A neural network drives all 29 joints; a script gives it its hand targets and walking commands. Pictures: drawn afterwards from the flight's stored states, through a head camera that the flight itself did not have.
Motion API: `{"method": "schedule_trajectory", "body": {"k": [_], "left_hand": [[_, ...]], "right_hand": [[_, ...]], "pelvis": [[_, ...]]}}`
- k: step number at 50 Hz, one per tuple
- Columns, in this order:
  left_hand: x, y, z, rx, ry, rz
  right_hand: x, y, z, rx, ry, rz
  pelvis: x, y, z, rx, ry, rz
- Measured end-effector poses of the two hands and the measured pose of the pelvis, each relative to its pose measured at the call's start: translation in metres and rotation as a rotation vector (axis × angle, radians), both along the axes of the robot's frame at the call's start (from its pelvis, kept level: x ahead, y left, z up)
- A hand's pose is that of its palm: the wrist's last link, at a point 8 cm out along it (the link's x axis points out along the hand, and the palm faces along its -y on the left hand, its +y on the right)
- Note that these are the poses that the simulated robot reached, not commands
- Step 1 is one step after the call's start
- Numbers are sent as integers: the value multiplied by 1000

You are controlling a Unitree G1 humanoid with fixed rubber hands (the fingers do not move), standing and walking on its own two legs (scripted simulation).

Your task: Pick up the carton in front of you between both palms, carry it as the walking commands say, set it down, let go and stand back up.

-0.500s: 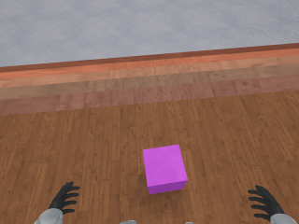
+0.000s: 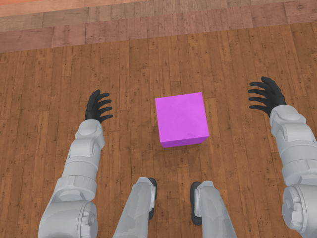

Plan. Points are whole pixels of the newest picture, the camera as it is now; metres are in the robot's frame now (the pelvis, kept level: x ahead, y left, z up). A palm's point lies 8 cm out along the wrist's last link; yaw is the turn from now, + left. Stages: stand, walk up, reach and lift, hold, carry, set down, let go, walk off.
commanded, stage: reach and lift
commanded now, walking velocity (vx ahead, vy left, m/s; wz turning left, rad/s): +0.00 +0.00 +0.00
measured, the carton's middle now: (180, 122) +0.50 -0.01 -0.55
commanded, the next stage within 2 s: none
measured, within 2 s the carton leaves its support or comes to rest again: leaves its support in 1.98 s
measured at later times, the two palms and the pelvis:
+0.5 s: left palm (122, 100) +0.48 +0.18 -0.18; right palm (243, 84) +0.54 -0.19 -0.18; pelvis +0.01 -0.01 -0.05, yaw +1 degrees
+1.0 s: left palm (136, 120) +0.47 +0.19 -0.42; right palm (224, 111) +0.52 -0.19 -0.42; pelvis -0.04 +0.01 -0.26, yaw +3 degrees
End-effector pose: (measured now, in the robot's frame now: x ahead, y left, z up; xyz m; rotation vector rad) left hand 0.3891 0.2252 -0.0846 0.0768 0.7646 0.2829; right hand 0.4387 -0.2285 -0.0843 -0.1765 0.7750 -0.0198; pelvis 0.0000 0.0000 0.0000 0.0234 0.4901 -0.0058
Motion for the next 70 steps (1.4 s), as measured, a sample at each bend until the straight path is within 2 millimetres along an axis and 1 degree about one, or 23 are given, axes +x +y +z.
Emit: {"method": "schedule_trajectory", "body": {"k": [5, 9, 12, 14, 18, 21, 23, 27, 32, 37, 40, 44, 47, 50, 54, 59, 61, 64, 67, 70], "left_hand": [[33, -15, -9, -23, -43, 22], [59, -28, -18, -41, -77, 30], [76, -36, -27, -46, -100, 34], [84, -40, -33, -46, -111, 35], [91, -43, -50, -43, -119, 37], [91, -43, -66, -43, -111, 39], [90, -42, -80, -45, -102, 39], [88, -41, -115, -49, -80, 34], [84, -39, -173, -55, -63, 28], [81, -38, -233, -56, -65, 14], [79, -38, -262, -57, -71, 11], [79, -37, -293, -59, -77, 12], [80, -38, -312, -63, -68, 12], [81, -40, -331, -68, -52, 9], [81, -43, -357, -73, -27, 0], [81, -45, -389, -77, -7, -8], [84, -41, -394, -66, -5, -9], [88, -39, -397, -62, -15, -6], [89, -42, -398, -63, -13, -15], [91, -47, -394, -67, -26, -16]], "right_hand": [[38, 11, -8, 31, -33, 14], [68, 21, -15, 59, -64, 26], [87, 27, -23, 71, -86, 36], [97, 30, -30, 71, -97, 42], [106, 32, -48, 70, -104, 43], [107, 33, -65, 74, -98, 35], [106, 35, -80, 78, -90, 27], [100, 38, -117, 81, -68, 11], [88, 39, -179, 72, -51, -11], [82, 34, -239, 55, -66, -18], [81, 32, -268, 52, -83, -19], [82, 33, -297, 56, -97, -19], [83, 35, -316, 58, -88, -18], [84, 38, -334, 61, -70, -16], [83, 42, -361, 64, -44, -16], [82, 44, -394, 61, -30, -18], [82, 46, -403, 62, -32, -18], [84, 48, -410, 65, -38, -10], [86, 49, -411, 67, -53, -3], [87, 50, -407, 69, -70, 2]], "pelvis": [[-17, -3, -13, 6, 73, -5], [-22, -4, -23, 11, 131, -9], [-22, -5, -28, 15, 174, -10], [-19, -6, -30, 17, 201, -11], [-9, -7, -30, 22, 256, -13], [-1, -7, -34, 26, 301, -13], [4, -7, -40, 28, 333, -11], [10, -5, -63, 32, 392, -6], [7, -1, -106, 32, 442, 2], [-6, 3, -156, 32, 436, 8], [-16, 6, -187, 33, 406, 10], [-30, 7, -222, 34, 351, 12], [-38, 7, -242, 34, 308, 15], [-44, 6, -259, 34, 271, 18], [-48, 5, -276, 34, 233, 21], [-48, 4, -292, 33, 189, 29], [-46, 3, -297, 34, 167, 29], [-42, 3, -302, 35, 156, 32], [-39, 3, -306, 36, 157, 38], [-37, 3, -309, 37, 160, 40]]}}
